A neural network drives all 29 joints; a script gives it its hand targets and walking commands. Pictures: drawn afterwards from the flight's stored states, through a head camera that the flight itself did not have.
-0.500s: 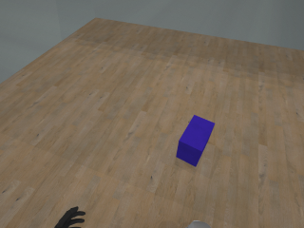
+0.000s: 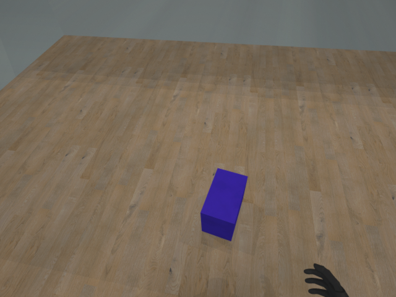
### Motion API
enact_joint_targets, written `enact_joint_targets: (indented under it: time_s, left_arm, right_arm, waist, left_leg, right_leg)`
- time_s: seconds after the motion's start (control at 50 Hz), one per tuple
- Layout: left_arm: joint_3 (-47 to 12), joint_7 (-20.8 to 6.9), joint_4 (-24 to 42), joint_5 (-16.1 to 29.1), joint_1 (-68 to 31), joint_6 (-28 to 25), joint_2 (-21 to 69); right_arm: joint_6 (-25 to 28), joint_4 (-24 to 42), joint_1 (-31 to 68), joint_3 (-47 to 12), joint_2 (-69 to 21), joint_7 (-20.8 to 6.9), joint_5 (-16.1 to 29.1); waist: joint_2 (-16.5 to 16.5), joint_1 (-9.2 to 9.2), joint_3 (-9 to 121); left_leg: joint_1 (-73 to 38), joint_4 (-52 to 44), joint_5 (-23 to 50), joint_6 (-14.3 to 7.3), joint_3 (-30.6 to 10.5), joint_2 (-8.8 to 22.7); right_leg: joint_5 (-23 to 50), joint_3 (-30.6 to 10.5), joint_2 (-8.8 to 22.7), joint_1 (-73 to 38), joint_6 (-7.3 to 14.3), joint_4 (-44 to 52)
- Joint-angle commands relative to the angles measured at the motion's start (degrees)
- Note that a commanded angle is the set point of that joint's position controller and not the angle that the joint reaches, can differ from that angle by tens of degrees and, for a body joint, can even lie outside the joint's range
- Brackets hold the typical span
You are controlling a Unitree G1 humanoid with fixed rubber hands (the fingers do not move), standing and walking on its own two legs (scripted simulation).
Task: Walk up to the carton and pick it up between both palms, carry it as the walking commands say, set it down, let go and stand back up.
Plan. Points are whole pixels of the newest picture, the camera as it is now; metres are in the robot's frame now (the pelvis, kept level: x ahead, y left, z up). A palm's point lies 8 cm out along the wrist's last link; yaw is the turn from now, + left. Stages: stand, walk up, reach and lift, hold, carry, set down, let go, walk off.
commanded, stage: walk up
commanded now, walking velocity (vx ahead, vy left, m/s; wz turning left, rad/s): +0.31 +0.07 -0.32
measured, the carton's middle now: (224, 204) +0.63 -0.09 -0.65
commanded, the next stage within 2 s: none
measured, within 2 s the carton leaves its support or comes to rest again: neither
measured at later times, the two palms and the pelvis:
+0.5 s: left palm (107, 259) +0.23 +0.24 -0.10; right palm (326, 245) +0.26 -0.28 -0.12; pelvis +0.16 -0.02 -0.01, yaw -4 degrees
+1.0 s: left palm (144, 238) +0.28 +0.15 -0.09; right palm (357, 263) +0.22 -0.34 -0.14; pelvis +0.15 -0.08 -0.01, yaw -9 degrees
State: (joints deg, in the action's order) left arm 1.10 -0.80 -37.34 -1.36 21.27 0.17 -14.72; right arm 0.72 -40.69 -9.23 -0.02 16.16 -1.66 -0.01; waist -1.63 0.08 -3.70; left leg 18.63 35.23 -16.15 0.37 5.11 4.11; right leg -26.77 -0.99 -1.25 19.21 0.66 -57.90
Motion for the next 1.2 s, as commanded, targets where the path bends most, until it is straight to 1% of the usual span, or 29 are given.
enact_joint_targets:
  time_s: [0.0, 0.06, 0.08, 0.1, 0.12, 0.14, 0.18, 0.2, 0.26, 0.32, 0.38, 0.42, 0.44, 0.46, 0.48, 0.52, 0.56, 0.68, 0.82, 0.84, 0.86, 0.88, 0.9, 0.92, 0.98, 1.04, 1.1, 1.14, 1.18]
  left_arm:
    - [2.37, -1.61, 4.35, -0.32, -7.63, -0.16, -5.50]
    - [1.70, -1.07, 0.80, 0.05, -0.26, -0.48, -4.84]
    - [1.81, -0.44, -1.33, -0.14, 3.77, -0.85, -5.41]
    - [2.94, -0.02, -2.82, -0.40, 8.92, -1.45, -8.78]
    - [4.75, 0.61, -2.39, -0.59, 12.09, -1.91, -16.47]
    - [4.90, 1.13, -3.23, 0.26, 14.91, -1.89, -17.97]
    - [4.20, 1.82, -3.32, 0.50, 12.00, -1.98, -14.98]
    - [4.03, 1.95, -2.35, 0.69, 8.70, -1.91, -13.78]
    - [4.00, 2.31, -3.79, 0.54, 10.80, -1.90, -11.82]
    - [4.58, 2.31, -3.75, -0.01, 9.26, -1.35, -11.88]
    - [4.25, 2.05, -1.89, 0.13, 4.22, -0.57, -11.67]
    - [4.12, 2.05, -0.32, 1.29, -0.10, -0.70, -9.85]
    - [4.16, 1.93, 0.97, 2.02, -0.31, -0.90, -7.74]
    - [3.06, 1.80, 1.92, 2.52, -0.02, -0.27, -3.61]
    - [2.95, 2.19, 1.29, 3.42, 0.02, 0.64, -3.04]
    - [2.89, 1.32, 0.88, 2.28, -2.88, 1.46, -4.40]
    - [3.38, 0.64, 1.32, 0.74, -5.45, 2.81, -5.76]
    - [3.71, -0.40, 0.96, 0.87, -6.41, 5.73, -6.28]
    - [2.50, -0.66, -0.12, 0.67, -4.86, 4.81, -5.42]
    - [2.34, -0.26, -2.16, 0.60, -0.61, 3.88, -5.13]
    - [2.29, 0.12, -3.35, 0.07, 1.39, 2.76, -6.18]
    - [3.49, 0.48, -2.14, -0.62, 0.57, 1.35, -11.13]
    - [3.24, 0.63, -0.96, -0.72, -3.18, 0.71, -12.35]
    - [2.84, 0.90, -0.85, -0.49, -4.78, 0.32, -9.65]
    - [2.00, 1.50, 0.02, -0.32, -7.71, 0.30, -7.93]
    - [1.87, 1.82, -1.09, 0.28, -3.56, -0.76, -5.73]
    - [2.14, 1.98, -1.66, 0.77, -1.03, -1.02, -6.20]
    - [2.39, 2.10, -1.79, 0.44, -1.48, -0.73, -7.21]
    - [4.75, 3.93, -2.86, -0.18, 6.66, -0.25, -13.87]
  right_arm:
    - [0.44, 1.48, -5.73, 3.47, 7.58, 1.43, -2.19]
    - [-0.79, 1.83, -2.91, 3.89, 8.68, 0.82, -1.90]
    - [-1.23, 2.21, -2.28, 3.84, 8.08, 0.60, -1.94]
    - [-1.24, 3.27, -2.52, 3.42, 6.13, 0.46, -2.06]
    - [-0.91, 6.15, -2.55, 1.86, 2.60, 0.32, -2.12]
    - [-1.40, 6.58, -0.47, 2.15, 3.09, 0.56, -1.58]
    - [-1.87, 5.86, 2.33, 2.90, 3.00, 0.03, -1.70]
    - [-1.99, 5.32, 1.83, 3.07, 3.23, -0.27, -1.46]
    - [-1.13, 5.24, 2.90, 2.62, 2.53, -0.87, -1.13]
    - [-0.79, 5.38, 5.54, 1.67, 1.35, -1.04, -0.66]
    - [-0.63, 4.71, 2.84, 0.71, 0.43, -1.02, -0.61]
    - [-0.01, 1.74, -6.70, 1.63, 1.95, -0.12, -1.14]
    - [0.16, 0.93, -9.77, 2.86, 5.91, 0.70, -0.30]
    - [1.41, 0.79, -14.87, 4.68, 11.73, 1.82, -0.07]
    - [1.20, -0.08, -16.09, 5.30, 11.99, 2.14, 0.81]
    - [0.47, 1.17, -11.10, 3.73, 7.64, 1.99, 0.71]
    - [-0.30, 2.87, -6.17, 3.04, 6.87, 2.48, -0.46]
    - [-2.24, 2.38, -6.27, 4.89, 8.78, 4.17, -0.72]
    - [-3.85, 4.26, 2.91, 5.93, 10.04, 2.78, -1.35]
    - [-4.14, 4.08, 3.56, 5.76, 9.57, 2.33, -1.35]
    - [-4.17, 3.51, 0.80, 4.67, 5.75, 2.01, -1.39]
    - [-4.31, 3.56, -3.16, 2.28, 0.04, 1.81, -1.14]
    - [-5.07, 3.33, -2.52, 1.68, 0.71, 1.78, -0.87]
    - [-5.01, 2.59, -2.36, 2.17, 1.30, 1.35, -0.45]
    - [-5.59, -0.08, -3.27, 2.55, 2.18, 0.82, -0.37]
    - [-4.91, -1.46, -4.34, 2.23, 1.09, 0.94, -0.04]
    - [-4.62, -0.95, -3.43, 2.41, 1.12, 1.08, 0.00]
    - [-4.63, -0.31, -1.95, 2.28, 1.63, 1.32, 0.18]
    - [-6.05, 1.45, 0.29, 3.44, 4.32, 0.71, -0.81]
  waist:
    - [-8.66, 1.34, -2.37]
    - [-7.49, -2.97, 0.20]
    - [-3.00, -4.47, 1.55]
    - [6.96, -7.14, 4.12]
    - [26.40, -8.10, 3.72]
    - [24.22, -8.26, 4.68]
    - [13.35, -6.53, 2.59]
    - [13.19, -5.75, 0.84]
    - [16.36, -7.75, 7.47]
    - [18.36, -7.80, 8.55]
    - [19.70, -4.59, 8.44]
    - [14.88, 0.78, 11.75]
    - [7.73, 2.23, 14.64]
    - [-8.21, 3.14, 19.46]
    - [-7.37, 3.29, 21.45]
    - [-4.23, 3.19, 15.25]
    - [-6.52, 1.56, 6.99]
    - [-5.35, 0.74, 4.17]
    - [-9.92, -2.55, 1.62]
    - [-8.21, -4.38, 3.31]
    - [-0.50, -4.84, 3.62]
    - [21.87, -4.65, 2.50]
    - [21.58, -2.29, 0.39]
    - [18.33, -1.60, 0.23]
    - [17.33, -1.22, -0.97]
    - [10.97, -2.22, 6.57]
    - [10.83, -3.57, 9.00]
    - [10.43, -4.55, 8.50]
    - [6.76, -6.86, 6.48]
  left_leg:
    - [-9.69, -19.70, 4.72, -5.55, -8.76, 13.25]
    - [-5.90, -11.58, 5.11, -4.02, -0.56, 8.97]
    - [-6.10, -3.86, 4.70, -3.08, 1.74, 6.32]
    - [-0.29, 9.63, 3.76, -1.34, 3.70, 2.88]
    - [16.47, 24.22, -17.41, 2.11, 3.17, -5.11]
    - [21.39, 28.31, -21.35, 1.22, -2.75, -4.34]
    - [22.65, 32.66, -13.44, 1.19, -5.49, -2.29]
    - [21.80, 32.47, -10.08, 1.45, -5.42, -1.23]
    - [20.90, 23.76, -11.23, 1.81, -2.25, -2.73]
    - [16.47, 11.24, -9.87, 2.14, -1.06, -3.32]
    - [5.42, -2.27, -2.33, 1.83, 2.06, -5.26]
    - [-9.90, -14.45, 15.43, 1.50, 0.98, -4.42]
    - [-19.53, -13.06, 35.39, -0.69, -6.40, 2.34]
    - [-29.79, -9.09, 68.97, -6.62, -22.02, 21.38]
    - [-33.01, -5.47, 81.65, -10.74, -23.15, 25.91]
    - [-25.03, -8.28, 61.93, -11.42, -14.15, 19.57]
    - [-15.16, -13.62, 42.37, -8.97, -11.43, 16.03]
    - [-10.55, -15.44, 27.04, -10.63, -10.13, 19.34]
    - [-1.31, -14.79, -7.54, -6.49, -4.60, 13.96]
    - [-0.92, -9.45, -5.29, -4.90, -2.94, 11.94]
    - [0.46, 0.01, -4.10, -2.95, -0.62, 7.09]
    - [7.41, 12.24, -16.27, 0.54, 1.46, -3.07]
    - [4.94, 14.61, -17.53, 0.75, -5.47, -3.98]
    - [3.09, 13.27, -14.50, 0.44, -7.83, -3.06]
    - [4.69, 19.68, -7.82, 0.93, -7.06, -3.49]
    - [4.29, 17.64, -7.54, 0.84, -7.18, -3.86]
    - [4.04, 12.85, -10.29, 0.71, -7.02, -4.12]
    - [3.72, 9.67, -12.03, 0.91, -6.74, -3.93]
    - [14.40, 18.67, -15.53, 2.20, -8.63, -3.74]
  right_leg:
    - [-1.77, 3.33, 4.94, 12.40, -2.41, 7.56]
    - [7.01, 9.43, 2.27, -3.26, -2.69, 24.94]
    - [10.55, 10.38, 0.78, -6.34, -2.59, 29.96]
    - [14.92, 1.86, 5.39, -12.90, -1.20, 31.90]
    - [30.69, -25.88, 21.62, -18.92, 3.45, 37.55]
    - [38.52, -34.93, 26.66, -21.18, 8.84, 39.21]
    - [40.00, -31.14, 23.92, -19.70, 9.06, 38.16]
    - [37.09, -28.44, 22.12, -17.31, 8.64, 38.70]
    - [55.94, -20.18, 18.48, -26.51, 7.32, 33.04]
    - [54.91, -16.69, 16.96, -25.16, 7.89, 32.65]
    - [49.42, -12.79, 13.76, -16.82, 6.70, 31.64]
    - [53.84, -7.15, 8.90, -10.46, 3.27, 19.93]
    - [45.35, -5.87, 5.86, -3.43, -0.43, 13.52]
    - [1.87, 1.31, -3.05, 10.03, -3.78, -0.72]
    - [-12.52, -1.44, -1.87, 12.31, -3.15, -5.40]
    - [-8.74, -3.91, 1.63, 11.73, -2.43, -6.11]
    - [-4.44, -1.91, 2.17, 9.14, -2.00, -6.22]
    - [-1.97, -1.42, 3.04, 9.39, -3.58, -8.49]
    - [5.57, 3.54, 5.00, -4.36, -1.77, 19.71]
    - [11.34, 5.68, 3.53, -9.51, -1.24, 28.35]
    - [12.17, 0.26, 5.22, -11.25, -0.55, 35.67]
    - [18.81, -21.03, 19.12, -8.92, 1.59, 45.40]
    - [23.25, -25.52, 21.50, -0.79, 4.12, 48.23]
    - [23.54, -21.68, 18.69, -1.17, 4.65, 47.86]
    - [12.55, -16.71, 14.20, -2.04, 5.12, 47.57]
    - [35.29, -14.03, 14.04, -13.73, 4.51, 41.43]
    - [44.52, -13.58, 15.09, -19.28, 6.45, 38.69]
    - [43.08, -15.13, 16.49, -19.14, 7.75, 38.50]
    - [46.12, -27.49, 26.90, -24.48, 8.28, 36.26]
